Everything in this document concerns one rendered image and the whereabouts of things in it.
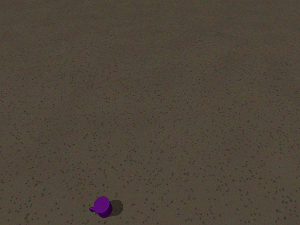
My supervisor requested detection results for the mug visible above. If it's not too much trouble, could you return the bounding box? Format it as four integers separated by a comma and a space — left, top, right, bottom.
89, 196, 113, 218

